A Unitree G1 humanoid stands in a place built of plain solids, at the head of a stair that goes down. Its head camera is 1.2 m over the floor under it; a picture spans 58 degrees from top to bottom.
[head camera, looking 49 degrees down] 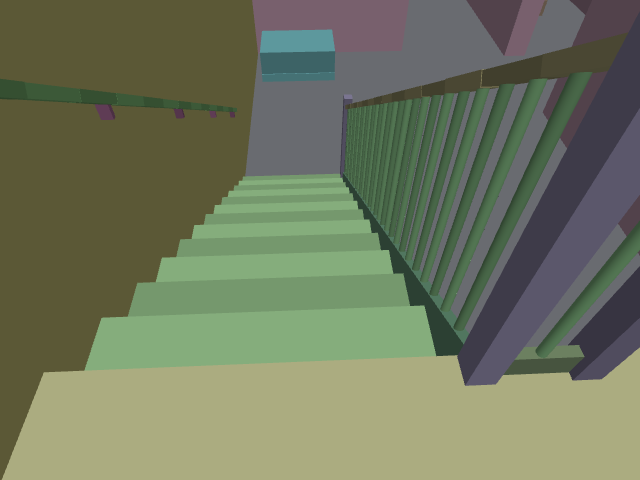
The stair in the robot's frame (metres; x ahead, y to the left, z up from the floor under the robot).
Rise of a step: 0.19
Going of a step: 0.30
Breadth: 1.20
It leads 2 degrees to the left of straight ahead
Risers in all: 13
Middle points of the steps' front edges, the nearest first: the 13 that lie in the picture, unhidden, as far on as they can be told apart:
0.56 0.20 0.00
0.86 0.21 -0.19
1.15 0.22 -0.38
1.45 0.23 -0.58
1.74 0.24 -0.77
2.04 0.26 -0.96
2.33 0.27 -1.15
2.63 0.28 -1.34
2.92 0.30 -1.54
3.22 0.31 -1.73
3.51 0.32 -1.92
3.81 0.34 -2.11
4.10 0.35 -2.30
